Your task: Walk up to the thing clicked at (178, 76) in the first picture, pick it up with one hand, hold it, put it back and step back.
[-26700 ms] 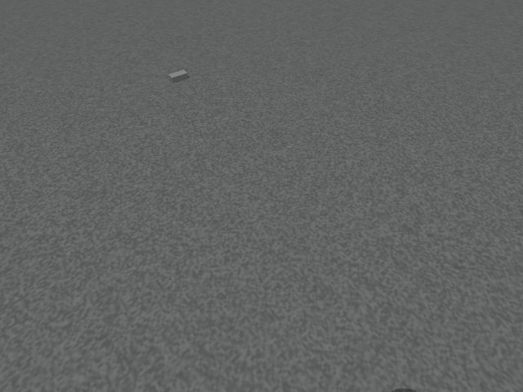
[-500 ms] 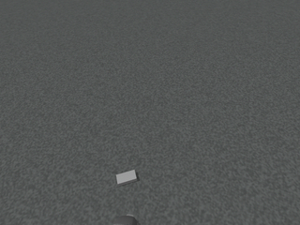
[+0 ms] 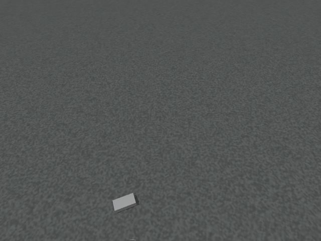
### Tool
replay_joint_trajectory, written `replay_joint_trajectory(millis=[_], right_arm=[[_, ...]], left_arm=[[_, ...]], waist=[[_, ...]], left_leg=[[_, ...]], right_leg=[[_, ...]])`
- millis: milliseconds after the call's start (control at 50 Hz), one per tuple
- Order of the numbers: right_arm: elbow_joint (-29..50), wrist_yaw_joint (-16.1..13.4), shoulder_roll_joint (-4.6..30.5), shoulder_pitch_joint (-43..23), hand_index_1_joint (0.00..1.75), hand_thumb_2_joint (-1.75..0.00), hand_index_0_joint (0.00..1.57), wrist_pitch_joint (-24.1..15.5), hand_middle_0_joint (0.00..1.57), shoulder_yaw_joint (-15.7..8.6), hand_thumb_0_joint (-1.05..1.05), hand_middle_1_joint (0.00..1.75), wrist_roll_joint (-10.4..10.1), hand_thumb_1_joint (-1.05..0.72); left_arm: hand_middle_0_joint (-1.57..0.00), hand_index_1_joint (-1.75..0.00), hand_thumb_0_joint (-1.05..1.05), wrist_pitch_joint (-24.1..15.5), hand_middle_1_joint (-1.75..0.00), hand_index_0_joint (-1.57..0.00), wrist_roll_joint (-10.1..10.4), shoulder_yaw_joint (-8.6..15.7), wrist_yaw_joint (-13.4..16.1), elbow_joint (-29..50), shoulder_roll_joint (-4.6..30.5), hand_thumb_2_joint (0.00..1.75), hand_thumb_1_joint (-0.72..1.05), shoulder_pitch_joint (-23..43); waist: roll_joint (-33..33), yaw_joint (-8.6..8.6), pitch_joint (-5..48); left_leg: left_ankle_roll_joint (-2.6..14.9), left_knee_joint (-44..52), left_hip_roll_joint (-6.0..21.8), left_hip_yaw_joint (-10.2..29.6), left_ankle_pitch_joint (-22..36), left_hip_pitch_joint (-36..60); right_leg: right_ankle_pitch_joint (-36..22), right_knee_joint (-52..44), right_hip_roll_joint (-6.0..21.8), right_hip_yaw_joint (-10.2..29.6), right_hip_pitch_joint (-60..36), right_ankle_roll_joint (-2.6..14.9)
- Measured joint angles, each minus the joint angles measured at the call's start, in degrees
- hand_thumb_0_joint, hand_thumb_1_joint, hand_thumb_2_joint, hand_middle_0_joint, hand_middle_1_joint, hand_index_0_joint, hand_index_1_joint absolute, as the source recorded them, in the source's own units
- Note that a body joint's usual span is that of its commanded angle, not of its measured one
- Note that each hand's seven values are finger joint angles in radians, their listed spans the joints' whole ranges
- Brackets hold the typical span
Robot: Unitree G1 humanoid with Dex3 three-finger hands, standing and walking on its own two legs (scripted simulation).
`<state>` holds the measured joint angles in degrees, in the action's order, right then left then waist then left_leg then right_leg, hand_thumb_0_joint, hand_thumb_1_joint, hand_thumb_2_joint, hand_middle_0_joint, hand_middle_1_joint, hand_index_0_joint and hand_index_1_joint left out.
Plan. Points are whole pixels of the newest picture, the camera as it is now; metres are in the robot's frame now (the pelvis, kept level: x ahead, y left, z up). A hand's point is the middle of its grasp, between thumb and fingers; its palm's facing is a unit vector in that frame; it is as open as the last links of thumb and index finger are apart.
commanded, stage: walk up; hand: left
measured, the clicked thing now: (124, 202) +0.48 +0.25 -0.73
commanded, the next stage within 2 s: stand in 1.04 s
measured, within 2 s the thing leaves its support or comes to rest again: neither
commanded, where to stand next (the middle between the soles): +0.09 +0.02 m, yaw -3 degrees
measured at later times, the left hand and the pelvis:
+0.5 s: hand out of the picture +0.13 +0.28 -0.13, palm faces -0.02 -0.93 -0.38, open 7.4 cm; pelvis +0.05 +0.01 +0.01, yaw +1 degrees
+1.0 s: hand out of the picture +0.13 +0.28 -0.13, palm faces -0.05 -0.93 -0.37, open 7.4 cm; pelvis +0.05 +0.02 +0.02, yaw -1 degrees
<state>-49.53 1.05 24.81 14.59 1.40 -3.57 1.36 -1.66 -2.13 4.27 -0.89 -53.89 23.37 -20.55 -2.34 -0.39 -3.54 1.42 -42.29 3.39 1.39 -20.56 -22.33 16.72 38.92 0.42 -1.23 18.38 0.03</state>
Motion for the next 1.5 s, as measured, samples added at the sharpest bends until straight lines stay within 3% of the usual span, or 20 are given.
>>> replay_joint_trajectory(millis=[40, 100, 240, 320, 400, 440, 500, 580, 700, 1040, 1260, 1500], right_arm=[[-1.5, -0.2, -0.2, 0.4, 0.30, -0.90, 0.20, 0.7, 0.20, 0.0, 0.01, 0.30, -0.2, -0.90], [-3.4, 0.0, -0.4, 0.5, 0.30, -0.90, 0.20, 0.4, 0.20, 0.3, 0.01, 0.30, -0.6, -0.91], [-5.9, 0.5, -2.2, 0.6, 0.30, -0.90, 0.20, -0.7, 0.20, 1.5, 0.01, 0.30, -0.3, -0.91], [-6.9, 0.1, -3.8, -0.4, 0.30, -0.90, 0.21, -2.2, 0.20, 1.7, 0.01, 0.30, 0.3, -0.91], [-6.6, 0.3, -3.9, -0.8, 0.30, -0.90, 0.21, -2.8, 0.20, 1.9, 0.01, 0.30, -0.1, -0.90], [-6.6, 0.3, -3.7, -1.5, 0.30, -0.90, 0.21, -2.6, 0.20, 2.2, 0.01, 0.30, -0.5, -0.90], [-6.9, -0.3, -3.0, -3.2, 0.30, -0.90, 0.21, -2.3, 0.20, 2.1, 0.01, 0.30, -1.2, -0.90], [-7.3, -0.7, -2.4, -5.1, 0.30, -0.90, 0.21, -2.8, 0.20, 1.9, 0.01, 0.30, -1.1, -0.90], [-8.6, -0.2, -3.4, -7.0, 0.30, -0.90, 0.21, -3.2, 0.20, 2.6, 0.01, 0.30, -1.2, -0.90], [-12.6, -0.1, -3.4, -7.7, 0.30, -0.90, 0.21, -2.0, 0.20, 2.7, 0.01, 0.30, -1.0, -0.90], [-15.2, -0.6, -4.6, -10.8, 0.30, -0.90, 0.21, -1.9, 0.20, 3.3, 0.01, 0.30, -1.0, -0.90], [-16.6, -0.5, -4.7, -10.7, 0.30, -0.90, 0.21, -2.3, 0.20, 3.1, 0.01, 0.30, -0.6, -0.90]], left_arm=[[-0.20, -0.30, 0.00, 0.0, -0.30, -0.20, -0.5, -0.6, 0.4, -0.4, -0.9, 0.89, 0.90, 0.1], [-0.20, -0.30, 0.00, -0.4, -0.30, -0.20, -0.4, -1.6, 0.5, -0.7, -2.6, 0.89, 0.90, 0.8], [-0.21, -0.30, 0.00, -1.4, -0.30, -0.21, 0.2, -2.4, 0.2, 0.3, -2.8, 0.89, 0.90, 3.6], [-0.21, -0.30, 0.00, -0.6, -0.30, -0.21, 1.4, -2.6, 0.5, 0.5, -1.3, 0.89, 0.90, 6.0], [-0.21, -0.30, 0.00, -0.2, -0.30, -0.21, 1.8, -3.2, 0.9, -0.5, -1.1, 0.89, 0.90, 7.7], [-0.21, -0.30, 0.00, -0.9, -0.30, -0.20, 1.8, -3.2, 0.9, -0.8, -0.6, 0.89, 0.90, 8.3], [-0.20, -0.30, 0.00, -1.8, -0.30, -0.20, 1.7, -3.5, 1.1, -1.6, -1.3, 0.89, 0.90, 9.7], [-0.21, -0.30, 0.00, -1.1, -0.30, -0.21, 1.8, -4.3, 0.8, -2.5, -1.7, 0.89, 0.90, 11.2], [-0.21, -0.30, 0.00, -0.8, -0.30, -0.20, 1.9, -4.4, 0.8, -3.9, -1.1, 0.89, 0.90, 13.6], [-0.20, -0.30, 0.00, 0.1, -0.30, -0.20, 1.5, -4.6, 0.4, -8.6, -1.9, 0.89, 0.90, 12.9], [-0.20, -0.30, 0.00, 0.7, -0.30, -0.20, 1.9, -4.8, 0.6, -11.2, -3.2, 0.89, 0.90, 16.4], [-0.20, -0.30, 0.00, 0.4, -0.30, -0.20, 1.6, -4.4, 0.4, -12.3, -3.6, 0.89, 0.90, 16.7]], waist=[[-0.7, 0.96, 0.5], [-1.8, 1.99, 0.5], [-1.2, 1.70, -0.1], [2.7, 1.47, -1.2], [2.8, 0.38, -0.3], [3.4, 0.38, -0.1], [2.2, -0.08, -0.2], [2.4, -0.29, 0.3], [2.7, 0.43, -0.5], [1.8, 0.61, -0.7], [2.3, 0.01, -1.2], [2.2, 0.01, 0.4]], left_leg=[[-0.03, -3.9, -2.1, 2.0, -3.2, -1.1], [0.04, -6.8, -3.5, 2.6, -2.7, -1.2], [-0.11, 1.6, -2.6, 0.0, -4.4, 3.8], [-1.33, 9.7, -4.5, -2.0, 4.1, 7.9], [-1.26, 8.7, -3.2, -1.5, 2.2, 8.4], [-1.67, 7.6, -2.9, -1.8, 1.1, 8.6], [-1.36, 5.0, -2.0, -1.2, 0.3, 8.3], [-1.37, 6.7, -3.1, -1.8, -0.4, 9.5], [-0.88, 8.1, -2.7, -2.5, 0.4, 10.6], [-1.17, 12.7, -3.0, -2.8, 2.7, 13.4], [-1.77, 21.2, -2.9, -2.5, 8.0, 16.4], [-2.23, 24.1, -2.4, -2.2, 10.1, 17.3]], right_leg=[[0.8, 0.5, 0.1, 0.1, 0.1, 0.57], [0.1, -1.7, 0.4, 0.5, -0.7, 0.78], [-0.3, -4.2, 1.6, -0.3, -1.2, 0.09], [1.6, -0.7, 3.8, 1.1, -0.2, -0.55], [6.2, -0.3, 1.3, 0.7, -0.7, 1.09], [-0.4, -3.7, 0.9, 0.6, -2.0, 1.03], [0.6, -4.0, 0.1, 0.0, -3.2, 0.12], [1.9, -2.9, 1.3, 0.7, -3.0, -0.59], [0.6, -5.2, 0.8, 1.3, -4.2, -1.06], [-1.1, -8.5, 1.0, 1.6, -6.4, -0.89], [-6.2, -16.8, 0.8, 1.2, -9.5, -0.84], [-8.4, -20.1, 0.4, 0.8, -10.6, -0.47]])
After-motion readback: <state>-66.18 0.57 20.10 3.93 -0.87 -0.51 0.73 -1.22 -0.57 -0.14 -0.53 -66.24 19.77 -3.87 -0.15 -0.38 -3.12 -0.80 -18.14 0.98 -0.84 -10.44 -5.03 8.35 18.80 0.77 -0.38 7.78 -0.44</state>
